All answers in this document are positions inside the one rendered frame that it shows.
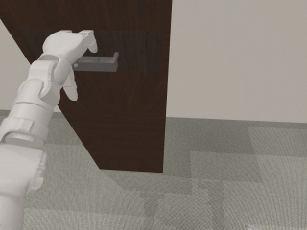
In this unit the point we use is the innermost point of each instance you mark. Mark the cabinet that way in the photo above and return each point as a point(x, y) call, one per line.
point(120, 117)

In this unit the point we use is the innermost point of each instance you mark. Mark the drawer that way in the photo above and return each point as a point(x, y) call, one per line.
point(139, 51)

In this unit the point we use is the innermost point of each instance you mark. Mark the left robot upper arm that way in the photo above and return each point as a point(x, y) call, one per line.
point(22, 171)

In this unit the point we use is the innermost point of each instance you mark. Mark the handle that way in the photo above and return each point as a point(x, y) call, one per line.
point(97, 64)

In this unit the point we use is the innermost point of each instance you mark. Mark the left robot hand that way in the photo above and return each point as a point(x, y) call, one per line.
point(71, 46)

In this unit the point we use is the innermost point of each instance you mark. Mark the robot left forearm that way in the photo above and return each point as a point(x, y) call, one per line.
point(28, 121)

